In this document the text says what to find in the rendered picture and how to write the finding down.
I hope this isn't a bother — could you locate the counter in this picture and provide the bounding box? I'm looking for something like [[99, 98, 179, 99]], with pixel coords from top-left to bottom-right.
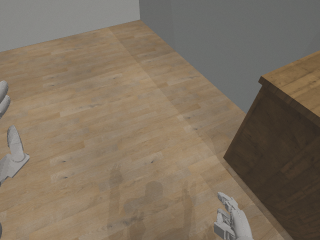
[[223, 50, 320, 240]]

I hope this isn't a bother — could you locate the robot right hand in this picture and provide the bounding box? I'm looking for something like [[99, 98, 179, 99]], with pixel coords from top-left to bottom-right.
[[214, 192, 253, 240]]

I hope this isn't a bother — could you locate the robot left hand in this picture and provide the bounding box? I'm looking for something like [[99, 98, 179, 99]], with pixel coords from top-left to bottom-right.
[[0, 80, 30, 187]]

